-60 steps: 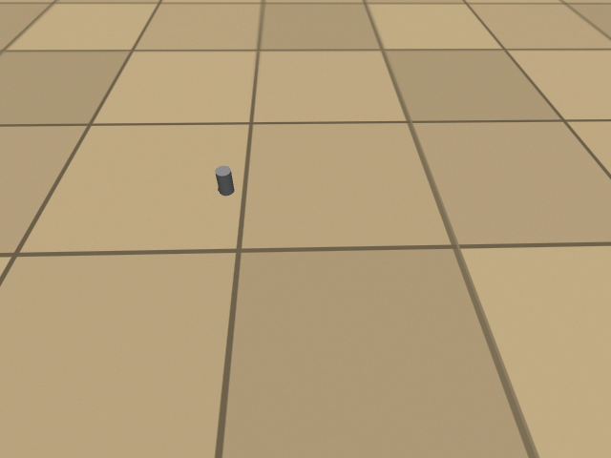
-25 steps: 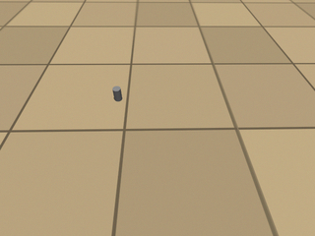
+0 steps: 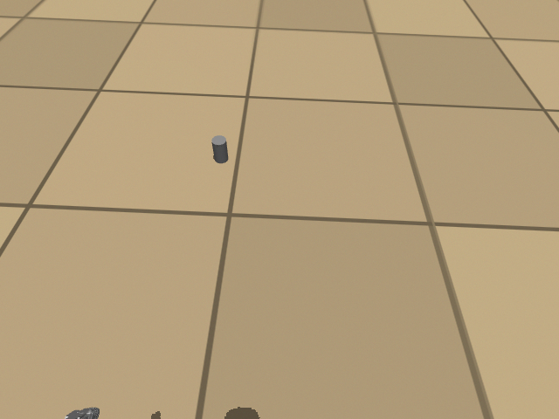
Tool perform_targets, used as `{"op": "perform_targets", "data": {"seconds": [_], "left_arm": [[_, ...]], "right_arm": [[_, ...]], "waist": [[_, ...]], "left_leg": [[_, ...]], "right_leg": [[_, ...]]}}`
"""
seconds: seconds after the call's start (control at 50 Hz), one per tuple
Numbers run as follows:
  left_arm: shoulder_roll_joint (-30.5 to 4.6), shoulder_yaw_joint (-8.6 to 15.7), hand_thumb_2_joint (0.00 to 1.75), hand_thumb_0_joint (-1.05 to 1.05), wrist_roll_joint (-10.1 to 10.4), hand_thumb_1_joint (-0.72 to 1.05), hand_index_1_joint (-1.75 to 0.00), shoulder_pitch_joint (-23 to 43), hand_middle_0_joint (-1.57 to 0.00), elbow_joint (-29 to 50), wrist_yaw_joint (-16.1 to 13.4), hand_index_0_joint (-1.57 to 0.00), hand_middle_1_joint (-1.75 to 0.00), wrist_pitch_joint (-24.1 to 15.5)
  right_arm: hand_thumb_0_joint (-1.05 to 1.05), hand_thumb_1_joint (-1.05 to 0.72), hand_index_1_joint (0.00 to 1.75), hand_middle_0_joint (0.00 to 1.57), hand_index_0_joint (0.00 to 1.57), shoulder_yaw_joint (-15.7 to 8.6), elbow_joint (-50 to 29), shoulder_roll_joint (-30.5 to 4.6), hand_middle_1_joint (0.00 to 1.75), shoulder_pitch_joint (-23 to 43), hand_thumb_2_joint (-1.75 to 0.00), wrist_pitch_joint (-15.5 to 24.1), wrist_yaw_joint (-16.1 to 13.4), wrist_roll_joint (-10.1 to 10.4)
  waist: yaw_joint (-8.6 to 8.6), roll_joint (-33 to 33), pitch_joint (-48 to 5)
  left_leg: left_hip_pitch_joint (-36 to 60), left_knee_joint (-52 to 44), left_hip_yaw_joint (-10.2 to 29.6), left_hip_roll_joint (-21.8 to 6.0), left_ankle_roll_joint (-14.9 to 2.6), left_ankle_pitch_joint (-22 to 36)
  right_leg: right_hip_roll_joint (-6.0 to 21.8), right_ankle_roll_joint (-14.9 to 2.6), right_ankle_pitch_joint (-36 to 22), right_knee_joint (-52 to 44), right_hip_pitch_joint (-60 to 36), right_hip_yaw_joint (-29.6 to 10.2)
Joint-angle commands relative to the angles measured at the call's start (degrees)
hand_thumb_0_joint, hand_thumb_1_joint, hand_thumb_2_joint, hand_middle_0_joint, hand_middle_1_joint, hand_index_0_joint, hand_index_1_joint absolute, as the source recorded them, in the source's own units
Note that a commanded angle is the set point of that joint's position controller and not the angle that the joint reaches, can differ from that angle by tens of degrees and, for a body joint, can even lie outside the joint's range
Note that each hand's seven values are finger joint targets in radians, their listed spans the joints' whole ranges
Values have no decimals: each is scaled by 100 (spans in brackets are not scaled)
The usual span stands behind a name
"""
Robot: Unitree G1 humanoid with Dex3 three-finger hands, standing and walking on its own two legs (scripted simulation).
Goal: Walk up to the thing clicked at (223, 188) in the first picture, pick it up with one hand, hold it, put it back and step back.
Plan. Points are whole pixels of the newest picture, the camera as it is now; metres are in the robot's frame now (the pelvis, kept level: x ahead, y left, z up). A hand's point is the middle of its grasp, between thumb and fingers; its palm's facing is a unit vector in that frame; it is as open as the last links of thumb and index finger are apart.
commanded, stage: walk up
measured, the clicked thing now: (220, 149) +1.38 +0.24 -0.72
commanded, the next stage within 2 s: none
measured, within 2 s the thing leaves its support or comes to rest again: neither
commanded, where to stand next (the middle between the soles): +0.04 -0.01 m, yaw +46 degrees
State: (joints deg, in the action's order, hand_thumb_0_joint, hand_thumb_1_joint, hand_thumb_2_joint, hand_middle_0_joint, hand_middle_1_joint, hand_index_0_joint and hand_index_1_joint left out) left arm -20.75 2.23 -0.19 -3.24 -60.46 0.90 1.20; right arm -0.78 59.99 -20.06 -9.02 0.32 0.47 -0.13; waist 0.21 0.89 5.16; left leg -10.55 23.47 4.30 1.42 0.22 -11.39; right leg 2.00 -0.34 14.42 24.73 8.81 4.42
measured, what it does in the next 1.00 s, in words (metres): steps on the spot, turning left: left foot, then right foot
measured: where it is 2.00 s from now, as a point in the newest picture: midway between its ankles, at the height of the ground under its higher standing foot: outside the picture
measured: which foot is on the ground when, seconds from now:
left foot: down 0.00-0.10, up 0.12-0.32, down 0.34-0.66, up 0.68-0.98, down 1.00-1.00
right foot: down 0.00-0.34, up 0.36-0.62, down 0.64-1.00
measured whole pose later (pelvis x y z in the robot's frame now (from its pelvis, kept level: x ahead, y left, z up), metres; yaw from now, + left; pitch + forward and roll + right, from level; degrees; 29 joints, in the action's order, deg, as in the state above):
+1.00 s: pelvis -0.03 -0.05 -0.03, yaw +38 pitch -1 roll +1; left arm -25.9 4.6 -1.9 -17.4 -43.9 1.1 -0.1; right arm -3.5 44.5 -24.5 -13.6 -0.2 1.5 -0.9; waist -3.8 1.0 7.2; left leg -19.9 39.5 0.9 0.9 -0.5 -19.9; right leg 9.2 1.0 23.6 43.4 17.7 8.5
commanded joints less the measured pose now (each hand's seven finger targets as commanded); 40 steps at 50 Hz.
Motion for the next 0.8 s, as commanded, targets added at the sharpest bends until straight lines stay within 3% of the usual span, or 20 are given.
{"op": "perform_targets", "data": {"seconds": [0.0, 0.04, 0.06, 0.08, 0.12, 0.18, 0.24, 0.3, 0.34, 0.36, 0.38, 0.44, 0.52, 0.6, 0.62, 0.64, 0.66, 0.68, 0.74, 0.78], "left_arm": [[-1174, 407, 90, 0, -30, 90, -30, 80, -20, 854, 6, -20, -30, -30], [-1251, 510, 90, 0, -94, 90, -30, 1, -20, 1020, 66, -20, -30, -8], [-1384, 478, 90, 0, -97, 90, -30, -486, -20, 945, 45, -20, -30, 16], [-1561, 508, 90, 0, -154, 90, -30, -536, -20, 1009, 39, -20, -30, -2], [-1540, 533, 90, 0, -211, 90, -30, 64, -20, 1461, 44, -20, -30, -44], [-1229, 402, 90, 0, -260, 90, -30, 27, -20, 1591, 35, -20, -30, -49], [-1523, 500, 90, 0, -257, 90, -30, 94, -20, 1898, 61, -20, -30, -36], [-1424, 502, 90, 0, -109, 90, -30, 110, -20, 2133, 109, -20, -30, 88], [-945, 390, 90, 0, -136, 90, -30, -210, -20, 2307, 144, -20, -30, 255], [-1355, 478, 90, 0, -130, 90, -30, -176, -20, 2322, 105, -20, -30, 287], [-1411, 461, 90, 0, -84, 90, -30, -193, -20, 2290, 83, -20, -30, 243], [-1379, 544, 90, 0, -32, 90, -30, -720, -20, 1959, 114, -20, -30, 198], [-1170, 574, 90, 0, -66, 90, -30, -556, -20, 2135, 117, -20, -30, 143], [-1028, 572, 90, 0, -43, 90, -30, -1471, -20, 1836, 2, -20, -30, -59], [-1328, 659, 90, 0, -100, 90, -30, -1707, -20, 1798, -56, -20, -30, -135], [-2026, 808, 90, 0, -234, 90, -30, -1739, -20, 1868, -90, -20, -30, -195], [-2243, 833, 90, 0, -277, 90, -30, -1044, -20, 2095, -80, -20, -30, -204], [-2433, 836, 90, 0, -222, 90, -30, -440, -20, 2216, -90, -20, -30, -208], [-1639, 639, 90, 0, -171, 90, -30, -342, -20, 2107, -124, -20, -30, -291], [-1695, 667, 90, 0, -210, 90, -30, -847, -20, 1917, -138, -20, -30, -328]], "right_arm": [[0, -90, 30, 20, 20, -608, -805, -1727, 30, 30, -90, 86, -145, -93], [0, -90, 30, 20, 20, -627, -1048, -1642, 30, 69, -90, 32, -136, -132], [0, -90, 30, 20, 20, -591, -1101, -1476, 30, 295, -90, 9, -140, -227], [0, -90, 30, 20, 20, -568, -1238, -1245, 30, 339, -90, -15, -143, -227], [0, -90, 30, 20, 20, -596, -1348, -1304, 30, -344, -90, -47, -152, -285], [0, -90, 30, 20, 20, -621, -1406, -1263, 30, -593, -90, -9, -13, -166], [0, -90, 30, 20, 20, -619, -1658, -1194, 30, -862, -90, -13, 69, -82], [0, -90, 30, 20, 20, -803, -1471, -1468, 30, -1866, -90, 77, -51, -145], [0, -90, 30, 20, 20, -1024, -1780, -2513, 30, -1579, -90, 165, -224, -274], [0, -90, 30, 20, 20, -1055, -1899, -2683, 30, -1310, -90, 188, -282, -172], [0, -90, 30, 20, 20, -1029, -1994, -2609, 30, -874, -90, 225, -340, -148], [0, -90, 30, 20, 20, -796, -2173, -1932, 30, -712, -90, 219, -399, -142], [0, -90, 30, 20, 20, -784, -2271, -1926, 30, -1041, -90, 174, -329, -232], [0, -90, 30, 20, 20, -725, -2530, -1855, 30, -338, -90, 22, -266, -209], [0, -90, 30, 20, 20, -612, -2617, -1475, 30, -276, -90, -12, -263, -150], [0, -90, 30, 20, 20, -530, -2767, -1152, 30, -156, -90, -19, -278, -74], [0, -90, 30, 20, 20, -602, -2651, -1350, 30, -437, -90, -49, -327, -165], [0, -90, 30, 20, 20, -684, -2480, -1627, 30, -719, -90, -57, -340, -177], [0, -90, 30, 20, 20, -758, -2110, -1712, 30, -792, -90, -27, -139, -126], [0, -90, 30, 20, 20, -668, -2142, -1450, 30, -685, -90, -38, -25, -116]], "waist": [[-158, -599, -674], [-272, -287, -776], [-452, -1, -923], [-566, 921, -968], [-184, 841, -952], [-55, 783, -787], [-79, 1072, -768], [403, 373, -914], [134, -1312, -800], [131, -1067, -674], [-33, -1099, -508], [-120, -992, -754], [47, -987, -796], [-431, -1030, -974], [-626, -187, -1014], [-698, 1300, -703], [-324, 1168, -517], [-103, 1334, -477], [54, 340, 133], [-180, 834, 106]], "left_leg": [[-767, -172, 1555, -957, -783, 1792], [-1571, 241, 1231, -591, -577, 1023], [-1920, 965, 547, -69, -372, 688], [-2101, 2271, -247, 290, -257, -928], [-2242, 3196, -315, -399, -89, -1721], [-1721, 2742, -301, -377, -223, -1410], [-1337, 1695, -727, -243, -154, -634], [300, 384, -864, 106, -222, 349], [551, -231, 3204, -2019, -1298, 1737], [11, -419, 3591, -2347, -1823, 1334], [-299, -391, 3576, -2288, -1876, 1030], [-350, 438, 1525, -1312, -1323, 1027], [-849, 559, 1872, -1192, -1335, 1259], [-1728, 1454, 1514, -731, -1005, 1431], [-1972, 2225, 1112, -219, -668, 637], [-3107, 3405, 445, 679, -240, -948], [-3217, 4260, 357, 370, -60, -2337], [-2966, 4917, 519, 68, -73, -2428], [-2469, 4748, 299, 21, -17, -1434], [-2552, 4246, 70, 18, -55, -1104]], "right_leg": [[182, -351, 670, 487, -272, -490], [567, -634, 1086, 38, -875, -878], [1107, -773, 304, -326, -1154, -1119], [2198, -1159, -564, -774, -1066, -1586], [2986, -1615, -2229, -459, -904, -1518], [1820, -1051, -3060, 278, -570, -270], [1597, -674, -2595, 842, -659, 182], [1174, -391, -1241, 2593, 602, 626], [-17, 67, 2482, 4176, 2583, -229], [229, 49, 2453, 4423, 2233, -918], [372, 36, 2209, 4463, 2156, -1124], [377, -116, 1418, 3898, 1968, -860], [-21, -79, 1734, 2991, 1326, -540], [-316, -200, 644, 905, -45, -257], [108, -263, 626, 111, -245, -834], [1484, -671, 678, -486, -349, -2794], [2609, -1450, 727, -822, 247, -3767], [3126, -2010, 656, -1105, 702, -4650], [1599, -1277, -162, -219, 980, -1714], [1188, -953, -114, -70, 572, -1238]]}}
